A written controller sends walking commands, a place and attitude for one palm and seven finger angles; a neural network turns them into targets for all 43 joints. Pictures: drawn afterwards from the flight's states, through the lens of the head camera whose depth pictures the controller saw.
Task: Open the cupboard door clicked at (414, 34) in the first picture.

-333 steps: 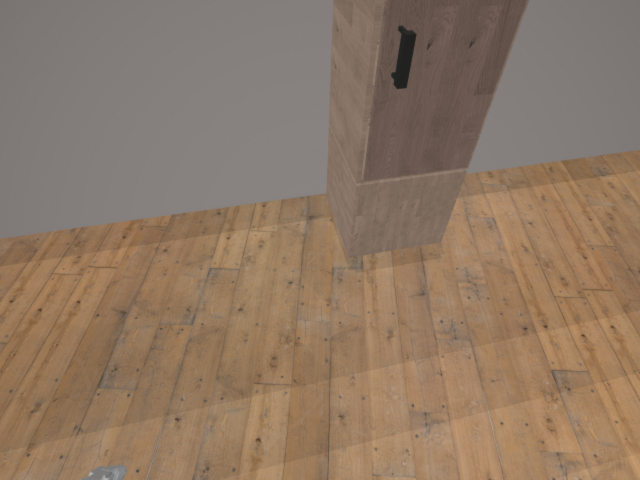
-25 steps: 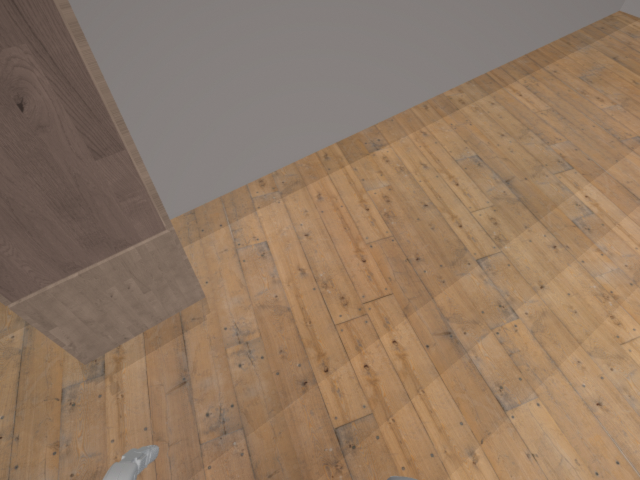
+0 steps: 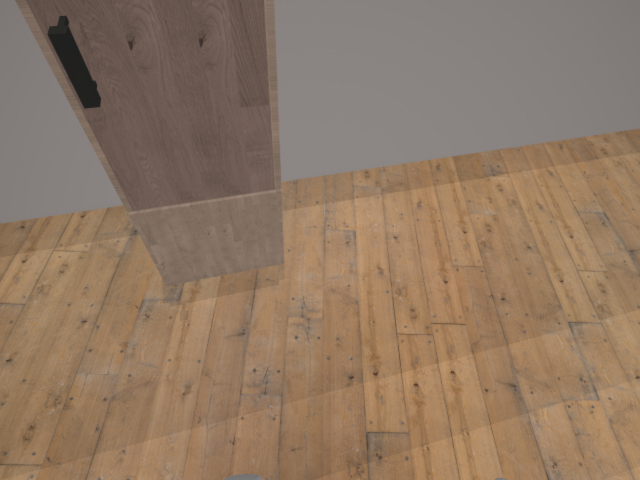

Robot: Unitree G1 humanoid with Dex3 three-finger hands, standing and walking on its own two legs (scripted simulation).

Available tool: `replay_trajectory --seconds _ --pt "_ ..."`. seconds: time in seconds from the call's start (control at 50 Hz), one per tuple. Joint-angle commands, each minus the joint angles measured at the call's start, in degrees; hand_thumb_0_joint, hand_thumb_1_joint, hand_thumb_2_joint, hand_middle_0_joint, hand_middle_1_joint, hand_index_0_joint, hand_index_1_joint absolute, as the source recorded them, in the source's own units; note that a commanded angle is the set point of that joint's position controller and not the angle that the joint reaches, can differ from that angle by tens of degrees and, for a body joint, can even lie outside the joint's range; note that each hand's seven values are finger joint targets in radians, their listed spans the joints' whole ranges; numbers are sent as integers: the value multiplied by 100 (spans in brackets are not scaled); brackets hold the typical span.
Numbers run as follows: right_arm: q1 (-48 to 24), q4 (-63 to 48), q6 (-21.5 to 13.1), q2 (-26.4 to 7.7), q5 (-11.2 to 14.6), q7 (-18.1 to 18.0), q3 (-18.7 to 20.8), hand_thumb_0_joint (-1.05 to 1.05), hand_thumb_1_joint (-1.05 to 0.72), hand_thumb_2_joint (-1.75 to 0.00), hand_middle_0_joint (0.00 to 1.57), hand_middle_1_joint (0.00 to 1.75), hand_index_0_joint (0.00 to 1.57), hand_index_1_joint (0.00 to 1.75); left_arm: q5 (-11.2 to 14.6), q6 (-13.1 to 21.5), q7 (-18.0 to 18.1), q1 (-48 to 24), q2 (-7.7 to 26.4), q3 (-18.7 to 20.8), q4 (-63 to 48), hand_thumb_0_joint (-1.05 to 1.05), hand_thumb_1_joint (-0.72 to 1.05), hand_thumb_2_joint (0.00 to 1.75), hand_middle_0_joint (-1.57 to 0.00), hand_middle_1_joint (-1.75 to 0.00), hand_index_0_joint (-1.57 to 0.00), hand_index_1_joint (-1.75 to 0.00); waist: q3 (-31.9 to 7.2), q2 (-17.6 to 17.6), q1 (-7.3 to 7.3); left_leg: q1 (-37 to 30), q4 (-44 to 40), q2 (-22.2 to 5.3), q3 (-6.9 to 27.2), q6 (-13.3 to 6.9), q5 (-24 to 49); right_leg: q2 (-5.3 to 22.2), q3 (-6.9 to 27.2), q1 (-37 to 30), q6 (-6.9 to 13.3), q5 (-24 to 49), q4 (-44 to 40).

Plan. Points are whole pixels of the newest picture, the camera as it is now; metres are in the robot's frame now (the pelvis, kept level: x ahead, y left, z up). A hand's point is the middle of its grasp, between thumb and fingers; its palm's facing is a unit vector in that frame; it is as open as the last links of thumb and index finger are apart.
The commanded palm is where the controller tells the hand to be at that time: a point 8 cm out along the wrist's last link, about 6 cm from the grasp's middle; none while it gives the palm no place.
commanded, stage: turn to face it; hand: left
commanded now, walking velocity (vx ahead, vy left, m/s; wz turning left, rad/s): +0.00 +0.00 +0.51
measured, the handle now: (78, 62) +0.72 +0.48 +0.09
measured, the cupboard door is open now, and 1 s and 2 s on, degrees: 0 0 0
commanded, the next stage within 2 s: take the last steps up to it in 0.46 s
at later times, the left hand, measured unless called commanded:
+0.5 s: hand out of the picture +0.03 +0.17 -0.13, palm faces +0.25 -0.93 -0.28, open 7.4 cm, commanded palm none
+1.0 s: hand out of the picture -0.04 +0.21 -0.15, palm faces +0.37 -0.91 -0.19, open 7.4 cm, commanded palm none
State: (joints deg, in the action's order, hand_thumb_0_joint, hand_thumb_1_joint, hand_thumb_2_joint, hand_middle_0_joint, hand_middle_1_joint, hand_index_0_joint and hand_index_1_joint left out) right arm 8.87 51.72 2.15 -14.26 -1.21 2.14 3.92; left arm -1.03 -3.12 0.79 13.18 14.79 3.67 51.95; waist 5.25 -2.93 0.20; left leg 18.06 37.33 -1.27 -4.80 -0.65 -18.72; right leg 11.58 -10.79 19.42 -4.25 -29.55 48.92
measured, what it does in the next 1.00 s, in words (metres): steps on the spot, turning left: right foot, then left foot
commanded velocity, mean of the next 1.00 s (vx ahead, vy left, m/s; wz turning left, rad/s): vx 0.14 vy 0.01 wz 0.21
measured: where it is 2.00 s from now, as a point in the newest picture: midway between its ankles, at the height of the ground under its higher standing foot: (278, 436)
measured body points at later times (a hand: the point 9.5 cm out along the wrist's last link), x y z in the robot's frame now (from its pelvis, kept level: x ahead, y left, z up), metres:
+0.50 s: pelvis +0.00 -0.04 +0.02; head +0.02 -0.07 +0.46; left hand +0.02 +0.22 -0.11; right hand +0.12 -0.27 -0.14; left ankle -0.05 +0.10 -0.64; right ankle +0.02 -0.13 -0.72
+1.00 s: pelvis +0.02 +0.03 +0.02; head +0.02 +0.04 +0.47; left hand -0.06 +0.26 -0.13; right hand +0.09 -0.19 -0.13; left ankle -0.07 +0.10 -0.72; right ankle +0.10 -0.10 -0.65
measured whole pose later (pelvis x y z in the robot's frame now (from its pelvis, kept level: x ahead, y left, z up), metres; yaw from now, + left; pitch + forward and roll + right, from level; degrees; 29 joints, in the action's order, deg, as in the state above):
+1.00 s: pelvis +0.02 +0.03 +0.02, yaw +20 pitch -1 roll -1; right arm 20.6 61.2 -2.3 -7.7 -1.3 -0.6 0.9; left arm -1.6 -0.9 -1.0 17.0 12.4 2.8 61.2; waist 0.7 -1.0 0.3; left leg 2.0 20.0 -0.1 -3.7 -1.9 -16.8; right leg 6.3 -5.0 28.3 -2.3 -17.6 57.3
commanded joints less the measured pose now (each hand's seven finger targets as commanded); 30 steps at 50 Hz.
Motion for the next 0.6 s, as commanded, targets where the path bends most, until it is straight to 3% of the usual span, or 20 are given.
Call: replay_trajectory --seconds 0.0,0.02,0.06,0.18,0.24,0.28,0.3,0.32,0.34,0.36,0.38,0.42,0.46,0.54,0.58 --pt "624 -199 -139 -1240 -10 -265 284 0 -90 -90 20 30 20 30 41 134 19 -647 434 155 -705 0 90 90 -20 -30 -20 -30 -872 1667 -415 -1304 -1583 -1685 2128 -1007 3205 -328 959 1610 -68 -61 1913" --pt "309 -302 -155 -1073 -13 -265 214 0 -90 -90 20 30 20 30 34 146 -17 -510 445 167 -599 0 90 90 -20 -30 -20 -30 -796 1374 -241 -1047 -1595 -1450 1849 -859 3010 -346 943 1395 -75 268 1858" --pt "130 -361 -174 -994 -19 -263 172 0 -90 -90 20 30 20 30 31 129 -37 -319 417 160 -473 0 90 90 -20 -30 -20 -30 -713 1176 -139 -826 -1683 -1213 1605 -776 2888 -446 909 1079 -92 485 1547" --pt "210 -303 -102 -1025 -37 -246 208 0 -90 -90 20 30 20 30 53 136 -1 -363 285 85 -527 0 90 90 -20 -30 -20 -30 -732 1140 -211 -852 -1654 -1191 1967 -922 2567 -753 834 555 -68 336 118" --pt "87 -329 -71 -1005 -40 -231 216 0 -90 -90 20 30 20 30 78 193 27 -68 268 67 -476 0 90 90 -20 -30 -20 -30 -827 1293 -99 -682 -1420 -1090 2090 -858 2873 -947 744 -60 -2 570 -819" --pt "-1 -347 -58 -916 5 -222 214 0 -90 -90 20 30 20 30 78 265 50 300 326 82 -376 0 90 90 -20 -30 -20 -30 -896 1140 83 -299 -1048 -843 1993 -613 2618 -980 681 -869 34 1470 -1985" --pt "8 -365 -68 -727 45 -203 195 0 -90 -90 20 30 20 30 43 322 77 487 520 121 -329 0 90 90 -20 -30 -20 -30 -912 658 187 193 -577 -537 1757 -326 1878 -631 1006 -1476 117 1916 -2698" --pt "143 -445 -74 -327 94 -164 132 0 -90 -90 20 30 20 30 -58 393 130 578 1049 216 -323 0 90 90 -20 -30 -20 -30 -949 -860 178 1232 598 262 895 137 153 790 2496 -2094 601 2663 -3131" --pt "59 -521 -25 -437 47 -179 171 0 -90 -90 20 30 20 30 -49 377 118 530 1264 225 -393 0 90 90 -20 -30 -20 -30 -862 -1184 232 1251 1726 423 818 239 -1473 1620 2934 -1382 1234 3020 -3269" --pt "-60 -449 71 -518 13 -179 213 0 -90 -90 20 30 20 30 -27 375 135 314 1088 226 -421 0 90 90 -20 -30 -20 -30 -571 -1232 215 1192 2531 248 1102 197 -1382 1466 2885 -678 1344 2320 -3460" --pt "-57 -338 100 -509 7 -155 224 0 -90 -90 20 30 20 30 -23 361 129 18 913 175 -451 0 90 90 -20 -30 -20 -30 -238 -919 73 1286 3019 182 1053 208 -1012 1151 2576 -413 1284 1953 -3493" --pt "199 -109 103 -420 -2 -104 200 0 -90 -90 20 30 20 30 -29 369 129 -338 619 93 -485 0 90 90 -20 -30 -20 -30 -133 -598 -153 1265 3229 51 872 296 -420 690 1663 -425 1063 2271 -3267" --pt "208 -34 100 -345 0 -104 157 0 -90 -90 20 30 20 30 -41 405 133 -153 561 74 -407 0 90 90 -20 -30 -20 -30 -275 -699 -62 1160 2964 37 705 382 -319 587 1316 -713 1047 2763 -3158" --pt "-162 -34 73 -193 35 -138 62 0 -90 -90 20 30 20 30 -76 401 134 386 697 119 -109 0 90 90 -20 -30 -20 -30 -416 -659 202 923 1786 15 425 440 -726 714 1216 -1267 1213 3621 -2961" --pt "-271 -35 47 -142 32 -125 11 0 -90 -90 20 30 20 30 -87 406 107 641 749 129 67 0 90 90 -20 -30 -20 -30 -492 -752 331 748 1287 12 273 404 -740 763 1347 -1364 1213 3000 -3104"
